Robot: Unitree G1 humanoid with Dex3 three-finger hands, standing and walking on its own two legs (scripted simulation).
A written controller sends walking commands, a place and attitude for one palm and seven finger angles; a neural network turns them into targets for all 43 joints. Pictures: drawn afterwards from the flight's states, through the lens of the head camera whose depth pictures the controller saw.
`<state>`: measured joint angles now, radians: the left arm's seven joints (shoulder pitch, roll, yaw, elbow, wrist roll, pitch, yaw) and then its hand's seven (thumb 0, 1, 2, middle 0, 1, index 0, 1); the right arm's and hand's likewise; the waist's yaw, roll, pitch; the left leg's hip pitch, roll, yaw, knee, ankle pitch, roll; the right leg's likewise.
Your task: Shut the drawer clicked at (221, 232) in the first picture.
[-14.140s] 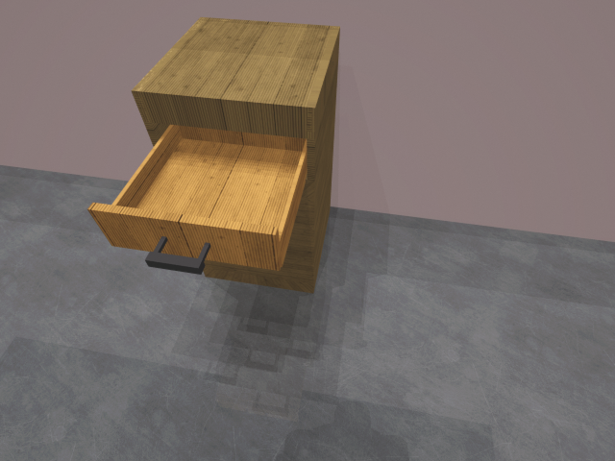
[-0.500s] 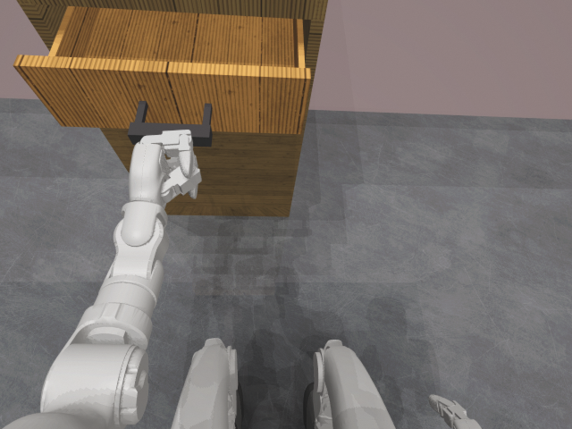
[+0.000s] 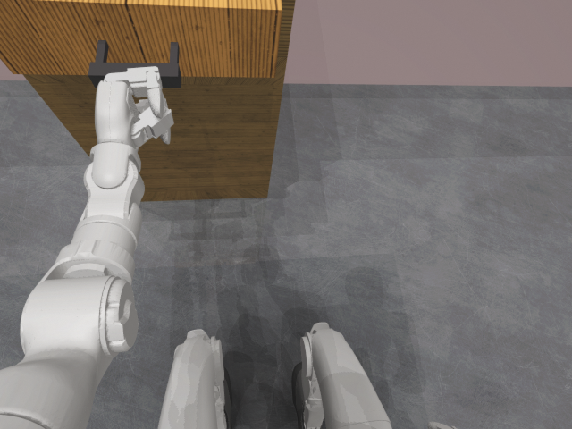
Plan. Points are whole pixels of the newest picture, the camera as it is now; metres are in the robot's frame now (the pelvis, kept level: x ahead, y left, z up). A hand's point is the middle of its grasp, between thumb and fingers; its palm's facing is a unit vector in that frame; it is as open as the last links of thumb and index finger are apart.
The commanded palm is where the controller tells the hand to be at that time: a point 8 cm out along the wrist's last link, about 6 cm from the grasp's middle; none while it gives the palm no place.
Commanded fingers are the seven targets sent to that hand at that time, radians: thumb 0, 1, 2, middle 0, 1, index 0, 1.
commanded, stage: push the drawer shut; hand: left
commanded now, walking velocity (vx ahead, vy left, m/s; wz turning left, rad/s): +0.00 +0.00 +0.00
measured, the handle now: (138, 62) +0.61 +0.16 +0.04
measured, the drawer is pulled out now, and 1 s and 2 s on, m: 0.05 0.00 0.00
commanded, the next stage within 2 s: pull the fist back off the drawer in 0.88 s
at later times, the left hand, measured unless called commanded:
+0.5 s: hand (171, 83) +0.58 +0.11 +0.03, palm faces -0.02 -1.00 -0.05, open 3.2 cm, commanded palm +0.58 +0.13 +0.04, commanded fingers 0.00 0.90 0.90 -1.40 -1.60 -1.40 -1.60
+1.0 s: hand (164, 79) +0.58 +0.12 +0.04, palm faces -0.01 -1.00 -0.06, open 3.2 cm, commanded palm +0.62 +0.12 +0.04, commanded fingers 0.00 0.90 0.90 -1.40 -1.60 -1.40 -1.60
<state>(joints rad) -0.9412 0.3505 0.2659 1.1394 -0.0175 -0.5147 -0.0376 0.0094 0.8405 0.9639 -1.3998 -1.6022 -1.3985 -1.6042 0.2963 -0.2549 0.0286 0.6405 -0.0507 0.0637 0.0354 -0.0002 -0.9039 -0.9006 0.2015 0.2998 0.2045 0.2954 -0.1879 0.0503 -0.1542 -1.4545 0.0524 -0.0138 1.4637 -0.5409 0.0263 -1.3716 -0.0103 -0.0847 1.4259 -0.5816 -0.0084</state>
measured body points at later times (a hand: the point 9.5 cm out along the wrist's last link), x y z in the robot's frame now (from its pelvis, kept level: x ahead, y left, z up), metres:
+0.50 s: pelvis +0.00 +0.00 -0.01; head +0.20 +0.03 +0.39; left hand +0.57 +0.17 +0.04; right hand -0.01 -0.26 -0.12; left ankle +0.06 +0.11 -0.57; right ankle +0.04 -0.12 -0.57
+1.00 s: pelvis -0.02 +0.00 -0.02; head +0.18 +0.05 +0.38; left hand +0.57 +0.18 +0.04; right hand -0.04 -0.26 -0.11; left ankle +0.06 +0.11 -0.57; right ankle +0.04 -0.12 -0.57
